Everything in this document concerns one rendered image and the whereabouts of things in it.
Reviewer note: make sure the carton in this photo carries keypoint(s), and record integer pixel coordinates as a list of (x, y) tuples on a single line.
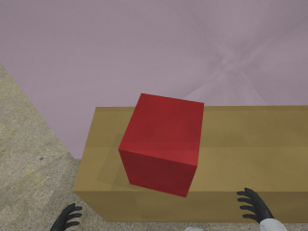
[(160, 147)]

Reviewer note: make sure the robot right forearm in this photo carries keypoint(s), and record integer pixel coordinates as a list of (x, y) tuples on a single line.
[(271, 224)]

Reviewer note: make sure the robot left hand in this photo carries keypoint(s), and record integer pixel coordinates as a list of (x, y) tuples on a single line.
[(62, 223)]

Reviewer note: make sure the robot right hand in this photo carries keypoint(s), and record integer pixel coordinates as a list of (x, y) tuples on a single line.
[(259, 208)]

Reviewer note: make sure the pedestal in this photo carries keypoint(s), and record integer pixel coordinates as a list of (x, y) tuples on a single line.
[(262, 148)]

